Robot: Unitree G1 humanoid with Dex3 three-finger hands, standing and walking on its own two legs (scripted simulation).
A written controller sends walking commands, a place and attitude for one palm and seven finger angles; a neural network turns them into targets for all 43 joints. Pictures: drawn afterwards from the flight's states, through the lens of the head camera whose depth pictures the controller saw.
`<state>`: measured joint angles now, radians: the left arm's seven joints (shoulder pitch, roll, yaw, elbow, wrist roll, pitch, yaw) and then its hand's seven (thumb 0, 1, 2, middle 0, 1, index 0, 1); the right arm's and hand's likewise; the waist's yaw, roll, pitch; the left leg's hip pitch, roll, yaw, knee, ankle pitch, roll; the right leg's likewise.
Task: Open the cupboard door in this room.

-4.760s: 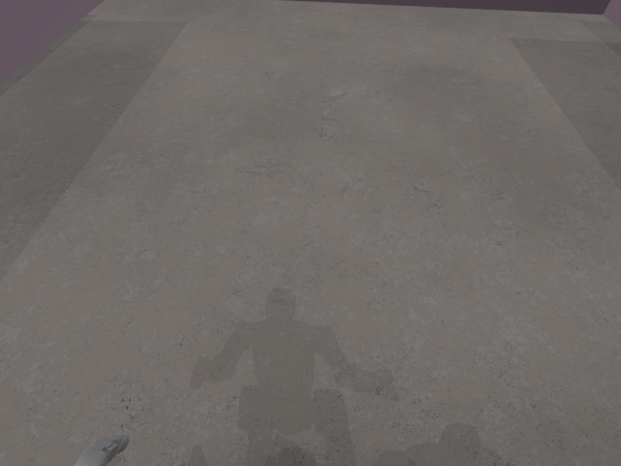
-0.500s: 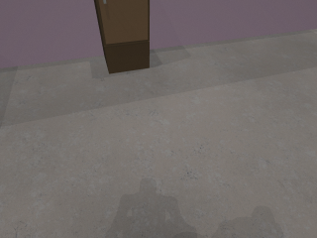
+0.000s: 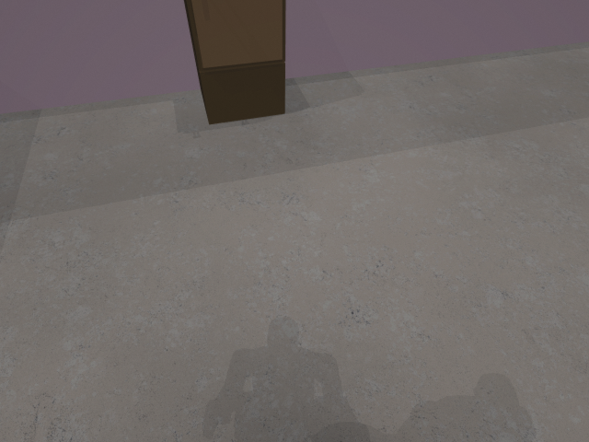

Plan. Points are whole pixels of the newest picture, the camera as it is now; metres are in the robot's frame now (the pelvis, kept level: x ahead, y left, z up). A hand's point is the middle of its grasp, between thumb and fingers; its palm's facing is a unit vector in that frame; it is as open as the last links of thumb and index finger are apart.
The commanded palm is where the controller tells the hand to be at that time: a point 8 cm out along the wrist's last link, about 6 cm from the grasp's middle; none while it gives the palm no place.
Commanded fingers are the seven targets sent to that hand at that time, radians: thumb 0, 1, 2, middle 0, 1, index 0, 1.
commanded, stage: stand and wait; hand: left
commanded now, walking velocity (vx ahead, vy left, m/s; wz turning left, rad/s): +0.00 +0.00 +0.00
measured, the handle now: out of the picture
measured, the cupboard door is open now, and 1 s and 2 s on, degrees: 0 0 0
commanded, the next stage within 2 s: turn or walk to find it in 0.26 s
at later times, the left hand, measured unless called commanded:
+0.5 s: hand out of the picture +0.01 +0.19 -0.17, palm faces +0.10 -0.97 -0.21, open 7.4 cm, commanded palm none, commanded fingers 0.00 0.90 0.90 -0.20 -0.30 -0.20 -0.30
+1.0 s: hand out of the picture +0.00 +0.21 -0.18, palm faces +0.17 -0.97 -0.20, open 7.4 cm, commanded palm none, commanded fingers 0.00 0.90 0.90 -0.20 -0.30 -0.20 -0.30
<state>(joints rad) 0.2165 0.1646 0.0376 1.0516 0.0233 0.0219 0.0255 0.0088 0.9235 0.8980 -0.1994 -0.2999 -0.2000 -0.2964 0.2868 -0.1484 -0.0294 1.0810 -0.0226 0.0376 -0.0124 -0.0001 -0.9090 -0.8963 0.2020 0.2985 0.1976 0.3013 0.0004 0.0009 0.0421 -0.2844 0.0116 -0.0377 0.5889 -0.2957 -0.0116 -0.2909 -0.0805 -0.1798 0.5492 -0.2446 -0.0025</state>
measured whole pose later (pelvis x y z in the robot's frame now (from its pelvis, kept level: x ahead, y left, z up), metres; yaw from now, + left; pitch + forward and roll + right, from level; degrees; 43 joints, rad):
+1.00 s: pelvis -0.01 +0.01 +0.00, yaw +7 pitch -1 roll -1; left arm 0.22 0.20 0.05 1.05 0.02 0.04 0.03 0.01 0.91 0.90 -0.20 -0.30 -0.20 -0.30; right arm 0.26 -0.17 -0.03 1.06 -0.03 0.04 -0.01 0.00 -0.91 -0.90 0.20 0.30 0.20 0.30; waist 0.01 -0.02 0.05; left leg -0.33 -0.01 -0.02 0.64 -0.30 0.02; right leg -0.26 -0.10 -0.20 0.60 -0.32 0.02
